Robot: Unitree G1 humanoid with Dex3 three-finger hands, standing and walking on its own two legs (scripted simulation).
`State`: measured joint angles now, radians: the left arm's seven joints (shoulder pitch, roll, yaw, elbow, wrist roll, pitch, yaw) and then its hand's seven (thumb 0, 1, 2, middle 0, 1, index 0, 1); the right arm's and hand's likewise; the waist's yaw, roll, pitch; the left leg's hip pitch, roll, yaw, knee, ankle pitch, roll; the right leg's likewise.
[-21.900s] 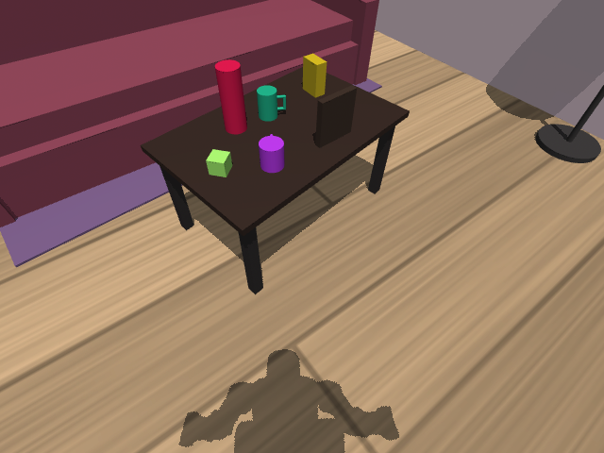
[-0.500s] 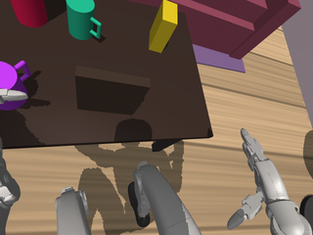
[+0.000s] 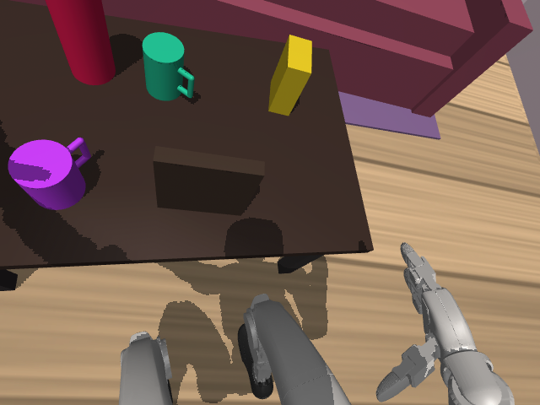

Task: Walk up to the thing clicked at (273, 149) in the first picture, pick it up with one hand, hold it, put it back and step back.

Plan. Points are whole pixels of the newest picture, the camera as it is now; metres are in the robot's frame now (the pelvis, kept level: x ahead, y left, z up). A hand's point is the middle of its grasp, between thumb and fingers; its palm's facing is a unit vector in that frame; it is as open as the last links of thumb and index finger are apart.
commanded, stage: home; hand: left
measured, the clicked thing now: (59, 169) +0.53 +0.20 -0.13
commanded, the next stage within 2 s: none
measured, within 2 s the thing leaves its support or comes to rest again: neither
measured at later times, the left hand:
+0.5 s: hand out of the picture +0.41 +0.30 +0.04, palm faces +0.25 -0.91 -0.34, open 17.5 cm
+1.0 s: hand (65, 395) +0.21 +0.16 +0.04, palm faces +0.16 -0.97 -0.21, open 17.4 cm
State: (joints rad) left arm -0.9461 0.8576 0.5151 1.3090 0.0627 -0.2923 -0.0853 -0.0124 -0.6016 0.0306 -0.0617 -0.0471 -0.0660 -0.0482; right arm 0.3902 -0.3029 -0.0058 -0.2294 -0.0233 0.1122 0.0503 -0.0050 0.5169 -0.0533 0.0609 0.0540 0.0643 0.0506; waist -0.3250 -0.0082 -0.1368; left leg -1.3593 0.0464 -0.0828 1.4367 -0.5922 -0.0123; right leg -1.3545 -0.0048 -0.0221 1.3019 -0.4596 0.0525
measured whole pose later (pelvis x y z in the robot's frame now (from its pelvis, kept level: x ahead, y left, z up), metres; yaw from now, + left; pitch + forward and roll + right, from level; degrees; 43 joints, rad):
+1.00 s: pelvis +0.05 -0.02 +0.10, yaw +3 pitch +9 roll +0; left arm 0.43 0.19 -0.02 0.14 -0.04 0.07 0.08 -0.01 -0.52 0.07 -0.06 -0.05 -0.06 -0.05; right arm 0.45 -0.20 0.00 0.05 0.05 0.14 -0.06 0.02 -0.89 -0.90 0.20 0.30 0.20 0.30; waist 0.01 0.00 -0.14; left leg -0.61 0.03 -0.02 0.95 -0.50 -0.03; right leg -0.67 -0.04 0.01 0.94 -0.43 0.03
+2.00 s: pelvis +0.04 -0.01 +0.09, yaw +3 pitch +10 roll +0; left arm 0.46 0.20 0.00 0.05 -0.03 0.07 0.09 -0.01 -0.54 0.06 -0.06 -0.05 -0.06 -0.05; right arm 0.47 -0.18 -0.01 0.05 0.03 0.07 -0.09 0.02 -0.90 -0.91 0.20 0.30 0.20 0.30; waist 0.01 -0.01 -0.13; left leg -0.64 0.02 -0.02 0.98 -0.51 -0.02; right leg -0.70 -0.04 0.02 0.96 -0.44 0.04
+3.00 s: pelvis +0.05 -0.02 +0.09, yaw +4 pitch +9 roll -2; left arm 0.48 0.20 -0.01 -0.01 -0.01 0.22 0.14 -0.01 -0.55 0.05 -0.06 -0.05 -0.06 -0.05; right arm 0.29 -0.20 0.01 0.47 0.01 -0.09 -0.15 0.02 -0.90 -0.90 0.20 0.30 0.20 0.30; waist -0.02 0.03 -0.11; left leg -0.62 0.04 -0.06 0.98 -0.52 -0.03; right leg -0.64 -0.02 -0.02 0.93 -0.44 0.03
